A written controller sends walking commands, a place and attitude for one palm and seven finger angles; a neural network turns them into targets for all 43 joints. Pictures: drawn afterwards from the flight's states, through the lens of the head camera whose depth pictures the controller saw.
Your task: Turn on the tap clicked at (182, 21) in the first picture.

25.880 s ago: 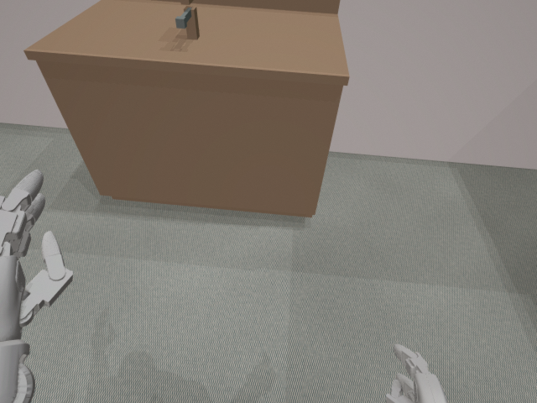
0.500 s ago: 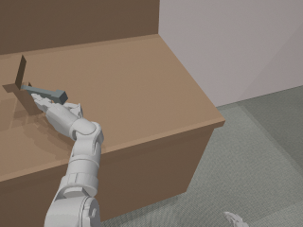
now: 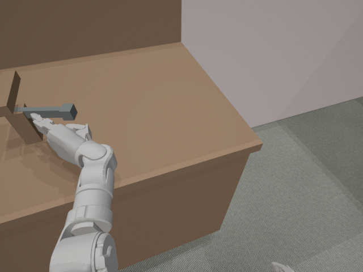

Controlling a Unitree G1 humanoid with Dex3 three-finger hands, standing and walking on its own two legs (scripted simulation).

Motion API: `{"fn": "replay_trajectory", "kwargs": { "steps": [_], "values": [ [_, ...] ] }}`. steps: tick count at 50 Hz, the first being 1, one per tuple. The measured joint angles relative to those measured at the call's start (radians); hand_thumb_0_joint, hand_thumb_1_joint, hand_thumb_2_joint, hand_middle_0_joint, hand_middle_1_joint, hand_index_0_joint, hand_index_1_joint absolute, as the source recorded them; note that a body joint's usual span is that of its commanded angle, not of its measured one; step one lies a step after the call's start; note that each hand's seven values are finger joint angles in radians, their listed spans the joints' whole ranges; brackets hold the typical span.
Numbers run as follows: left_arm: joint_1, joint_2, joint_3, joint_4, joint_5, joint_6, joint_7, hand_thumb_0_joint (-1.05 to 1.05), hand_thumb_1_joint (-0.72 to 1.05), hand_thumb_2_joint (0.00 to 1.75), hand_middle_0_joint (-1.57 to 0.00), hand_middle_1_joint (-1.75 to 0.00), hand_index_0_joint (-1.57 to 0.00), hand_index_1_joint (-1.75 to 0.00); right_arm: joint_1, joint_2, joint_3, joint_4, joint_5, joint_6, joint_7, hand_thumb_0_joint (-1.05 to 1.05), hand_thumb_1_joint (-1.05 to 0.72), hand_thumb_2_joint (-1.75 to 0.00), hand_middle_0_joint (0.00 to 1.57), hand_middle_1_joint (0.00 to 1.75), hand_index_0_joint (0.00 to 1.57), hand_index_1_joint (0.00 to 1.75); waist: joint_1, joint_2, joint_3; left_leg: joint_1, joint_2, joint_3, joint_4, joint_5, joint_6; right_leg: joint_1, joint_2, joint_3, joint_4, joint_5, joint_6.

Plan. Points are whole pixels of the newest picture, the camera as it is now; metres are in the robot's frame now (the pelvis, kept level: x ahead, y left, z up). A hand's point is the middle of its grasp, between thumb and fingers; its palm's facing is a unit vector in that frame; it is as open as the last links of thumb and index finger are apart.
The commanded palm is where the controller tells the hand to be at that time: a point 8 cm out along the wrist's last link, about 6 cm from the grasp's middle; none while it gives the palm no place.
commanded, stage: lift the hand up off the lever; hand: left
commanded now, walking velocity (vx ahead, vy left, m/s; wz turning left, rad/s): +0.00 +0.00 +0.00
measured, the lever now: (68, 112) +0.44 +0.28 +0.13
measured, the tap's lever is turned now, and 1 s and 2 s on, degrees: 72 74 74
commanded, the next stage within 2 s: none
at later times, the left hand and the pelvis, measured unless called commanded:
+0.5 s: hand (86, 117) +0.41 +0.23 +0.14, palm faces +0.83 -0.56 -0.05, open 7.9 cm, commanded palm +0.34 +0.23 +0.14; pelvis +0.01 +0.00 +0.01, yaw +0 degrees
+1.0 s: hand (83, 117) +0.39 +0.22 +0.16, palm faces +0.82 -0.57 -0.03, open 7.8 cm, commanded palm +0.33 +0.23 +0.16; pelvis +0.02 +0.00 +0.02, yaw +1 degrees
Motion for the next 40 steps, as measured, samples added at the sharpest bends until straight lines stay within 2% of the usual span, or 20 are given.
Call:
{"fn": "replay_trajectory", "kwargs": {
  "steps": [14,20,26,34,40],
  "values": [
    [0.025,-0.010,-0.036,-0.072,-0.017,0.060,-0.021,0.02,0.90,0.90,-0.15,-0.15,-0.11,-0.14,-0.031,0.003,0.008,-0.007,0.009,-0.012,-0.005,0.01,-0.91,-0.90,0.20,0.29,0.20,0.30,0.022,-0.001,0.009,0.051,-0.005,0.003,-0.036,0.007,0.003,0.052,-0.006,0.001,-0.038,0.008,0.004],
    [0.028,-0.016,-0.071,-0.113,-0.014,0.083,-0.029,0.02,0.90,0.90,-0.15,-0.15,-0.12,-0.14,-0.046,0.008,0.011,-0.011,0.011,-0.015,-0.003,0.01,-0.91,-0.90,0.20,0.29,0.20,0.30,0.033,0.000,0.010,0.071,-0.009,0.004,-0.051,0.010,0.004,0.073,-0.010,0.002,-0.054,0.010,0.006],
    [0.033,-0.032,-0.100,-0.142,-0.032,0.127,-0.038,0.02,0.90,0.90,-0.15,-0.15,-0.14,-0.15,-0.053,0.011,0.017,-0.016,0.017,-0.003,0.000,0.01,-0.91,-0.90,0.20,0.29,0.20,0.30,0.045,0.003,0.008,0.103,-0.012,0.009,-0.076,0.014,0.007,0.103,-0.014,0.006,-0.077,0.014,0.009],
    [0.083,-0.056,-0.110,-0.211,-0.035,0.169,-0.035,0.02,0.90,0.90,-0.15,-0.15,-0.15,-0.15,-0.068,0.013,0.018,-0.019,0.018,0.004,0.001,0.01,-0.91,-0.90,0.20,0.29,0.20,0.30,0.055,0.003,0.014,0.141,-0.011,0.016,-0.100,0.016,0.006,0.138,-0.014,0.011,-0.098,0.017,0.009],
    [0.098,-0.049,-0.117,-0.257,-0.037,0.189,-0.045,0.02,0.90,0.90,-0.15,-0.15,-0.15,-0.15,-0.080,0.012,0.018,-0.013,0.021,0.004,-0.005,0.01,-0.91,-0.90,0.20,0.29,0.20,0.30,0.064,0.000,0.018,0.162,-0.009,0.014,-0.113,0.019,0.004,0.159,-0.012,0.009,-0.110,0.018,0.006]
  ]
}}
